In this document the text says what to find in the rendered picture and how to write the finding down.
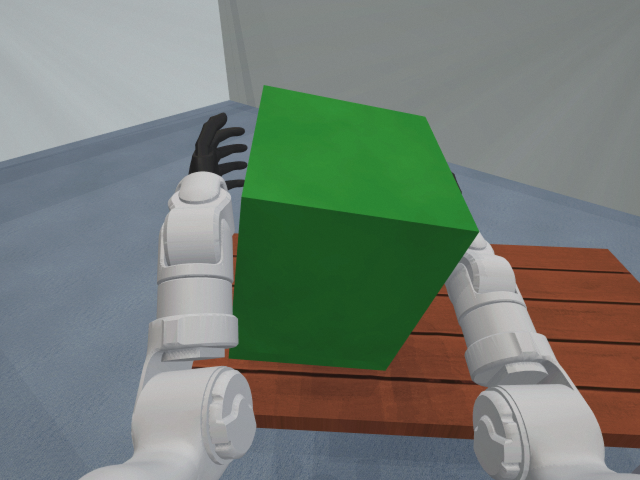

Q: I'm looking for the robot left hand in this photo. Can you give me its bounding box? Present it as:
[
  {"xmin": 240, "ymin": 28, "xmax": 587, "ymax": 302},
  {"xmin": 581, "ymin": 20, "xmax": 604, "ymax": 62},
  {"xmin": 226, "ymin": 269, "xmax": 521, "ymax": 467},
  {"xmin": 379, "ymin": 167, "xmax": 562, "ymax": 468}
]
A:
[{"xmin": 188, "ymin": 113, "xmax": 247, "ymax": 190}]

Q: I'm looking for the robot right upper arm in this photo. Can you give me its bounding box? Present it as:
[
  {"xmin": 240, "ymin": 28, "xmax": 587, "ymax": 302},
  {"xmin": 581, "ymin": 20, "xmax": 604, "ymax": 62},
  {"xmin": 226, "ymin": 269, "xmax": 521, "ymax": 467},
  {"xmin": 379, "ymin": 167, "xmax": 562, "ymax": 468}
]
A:
[{"xmin": 473, "ymin": 384, "xmax": 640, "ymax": 480}]

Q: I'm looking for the robot left upper arm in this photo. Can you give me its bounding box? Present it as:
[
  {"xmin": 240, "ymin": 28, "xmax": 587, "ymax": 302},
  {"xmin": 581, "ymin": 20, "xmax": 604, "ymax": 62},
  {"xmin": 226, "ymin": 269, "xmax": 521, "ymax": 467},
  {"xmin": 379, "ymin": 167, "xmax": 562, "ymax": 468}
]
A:
[{"xmin": 79, "ymin": 366, "xmax": 256, "ymax": 480}]

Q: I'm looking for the left robot forearm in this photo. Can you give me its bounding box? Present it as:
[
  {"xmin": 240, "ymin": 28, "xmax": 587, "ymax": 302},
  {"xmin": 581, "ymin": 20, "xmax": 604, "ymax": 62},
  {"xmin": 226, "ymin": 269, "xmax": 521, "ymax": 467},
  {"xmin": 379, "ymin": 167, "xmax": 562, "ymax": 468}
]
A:
[{"xmin": 131, "ymin": 171, "xmax": 239, "ymax": 447}]

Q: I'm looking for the right robot forearm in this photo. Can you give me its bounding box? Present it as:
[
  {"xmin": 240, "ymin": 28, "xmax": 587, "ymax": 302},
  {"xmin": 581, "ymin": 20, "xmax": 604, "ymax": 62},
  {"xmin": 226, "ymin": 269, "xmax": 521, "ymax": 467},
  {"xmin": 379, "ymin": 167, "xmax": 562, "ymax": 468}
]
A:
[{"xmin": 444, "ymin": 231, "xmax": 605, "ymax": 459}]

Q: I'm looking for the table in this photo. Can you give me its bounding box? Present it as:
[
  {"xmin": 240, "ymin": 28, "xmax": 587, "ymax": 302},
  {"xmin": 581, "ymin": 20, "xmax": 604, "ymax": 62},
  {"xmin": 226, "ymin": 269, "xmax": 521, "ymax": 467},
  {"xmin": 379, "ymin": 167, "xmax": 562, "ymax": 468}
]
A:
[{"xmin": 192, "ymin": 233, "xmax": 640, "ymax": 474}]

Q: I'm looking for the carton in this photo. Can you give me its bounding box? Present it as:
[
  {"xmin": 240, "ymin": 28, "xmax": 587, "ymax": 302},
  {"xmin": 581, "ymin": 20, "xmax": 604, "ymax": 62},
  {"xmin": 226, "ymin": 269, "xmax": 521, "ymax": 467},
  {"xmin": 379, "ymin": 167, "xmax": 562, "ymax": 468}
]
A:
[{"xmin": 229, "ymin": 85, "xmax": 479, "ymax": 371}]

